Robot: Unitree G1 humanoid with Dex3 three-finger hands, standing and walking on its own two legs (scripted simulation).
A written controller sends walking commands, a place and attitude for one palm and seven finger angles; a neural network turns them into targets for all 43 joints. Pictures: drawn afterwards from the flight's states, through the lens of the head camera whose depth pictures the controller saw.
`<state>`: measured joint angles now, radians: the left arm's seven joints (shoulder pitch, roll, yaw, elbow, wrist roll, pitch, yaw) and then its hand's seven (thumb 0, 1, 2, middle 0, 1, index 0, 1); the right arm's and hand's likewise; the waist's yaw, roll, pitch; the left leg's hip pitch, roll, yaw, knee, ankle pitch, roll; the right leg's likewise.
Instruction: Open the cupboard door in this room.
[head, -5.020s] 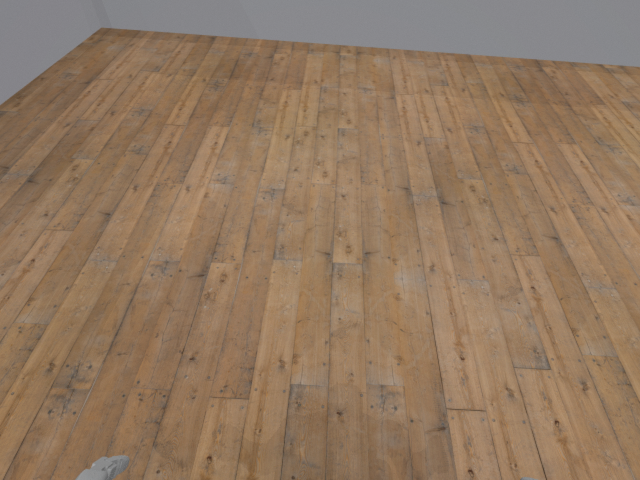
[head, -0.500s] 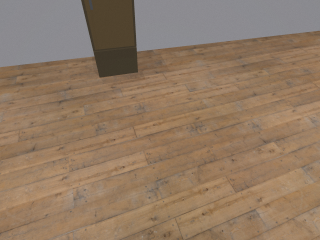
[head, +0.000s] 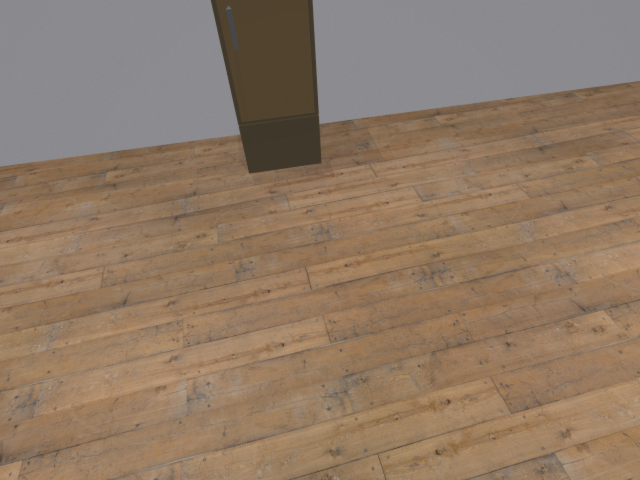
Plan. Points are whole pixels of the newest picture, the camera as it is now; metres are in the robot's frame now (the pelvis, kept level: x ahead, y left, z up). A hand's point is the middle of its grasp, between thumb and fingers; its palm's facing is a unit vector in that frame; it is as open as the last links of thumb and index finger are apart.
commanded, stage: stand and wait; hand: left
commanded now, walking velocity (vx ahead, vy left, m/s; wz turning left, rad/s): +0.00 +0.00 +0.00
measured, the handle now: (232, 27) +1.72 +0.43 -0.03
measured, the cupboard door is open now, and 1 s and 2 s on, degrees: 0 0 0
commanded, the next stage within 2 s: turn or walk to find it in 0.60 s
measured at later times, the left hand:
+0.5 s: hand out of the picture -0.04 +0.20 -0.18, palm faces +0.11 -0.98 -0.16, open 7.4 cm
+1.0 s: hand out of the picture -0.02 +0.20 -0.17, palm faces +0.13 -0.96 -0.24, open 7.4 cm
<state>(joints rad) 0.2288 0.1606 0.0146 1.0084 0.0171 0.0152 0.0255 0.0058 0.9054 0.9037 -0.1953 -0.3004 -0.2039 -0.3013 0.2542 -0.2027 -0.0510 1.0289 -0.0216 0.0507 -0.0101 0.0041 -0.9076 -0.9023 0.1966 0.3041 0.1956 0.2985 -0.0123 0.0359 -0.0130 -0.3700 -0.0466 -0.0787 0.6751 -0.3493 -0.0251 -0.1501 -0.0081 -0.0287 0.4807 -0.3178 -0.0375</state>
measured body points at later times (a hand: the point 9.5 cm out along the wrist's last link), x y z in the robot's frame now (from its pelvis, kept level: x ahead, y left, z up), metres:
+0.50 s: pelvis +0.00 +0.03 +0.00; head +0.00 +0.05 +0.45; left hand -0.05 +0.25 -0.17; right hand +0.08 -0.19 -0.15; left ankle -0.03 +0.14 -0.74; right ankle -0.04 -0.09 -0.74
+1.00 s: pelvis +0.02 +0.02 +0.00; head +0.03 +0.00 +0.44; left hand -0.02 +0.25 -0.15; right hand -0.04 -0.20 -0.17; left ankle -0.02 +0.14 -0.73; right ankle -0.01 -0.06 -0.74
